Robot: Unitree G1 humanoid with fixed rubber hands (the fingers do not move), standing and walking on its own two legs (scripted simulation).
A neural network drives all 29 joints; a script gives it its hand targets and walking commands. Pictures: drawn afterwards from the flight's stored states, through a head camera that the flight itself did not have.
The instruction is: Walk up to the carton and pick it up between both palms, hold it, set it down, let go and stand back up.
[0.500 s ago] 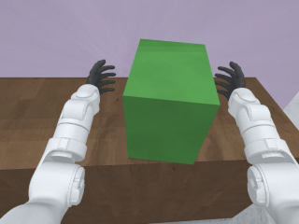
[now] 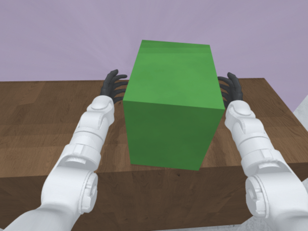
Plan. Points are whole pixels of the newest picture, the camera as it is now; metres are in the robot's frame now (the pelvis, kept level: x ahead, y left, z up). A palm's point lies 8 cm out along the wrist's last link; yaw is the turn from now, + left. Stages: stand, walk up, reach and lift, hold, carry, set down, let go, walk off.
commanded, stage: reach and lift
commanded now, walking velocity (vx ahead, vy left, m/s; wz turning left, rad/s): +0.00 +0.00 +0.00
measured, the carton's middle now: (170, 104) +0.45 -0.02 +0.10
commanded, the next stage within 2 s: none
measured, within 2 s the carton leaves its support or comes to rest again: leaves its support in 1.70 s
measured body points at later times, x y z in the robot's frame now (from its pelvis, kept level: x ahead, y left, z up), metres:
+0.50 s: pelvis +0.00 +0.00 +0.00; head +0.00 +0.02 +0.45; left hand +0.44 +0.13 +0.15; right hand +0.42 -0.17 +0.14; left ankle +0.02 +0.12 -0.75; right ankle -0.01 -0.11 -0.75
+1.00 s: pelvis +0.00 +0.00 +0.00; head +0.00 +0.02 +0.45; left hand +0.44 +0.13 +0.15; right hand +0.42 -0.17 +0.14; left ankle +0.02 +0.12 -0.75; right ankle -0.01 -0.11 -0.75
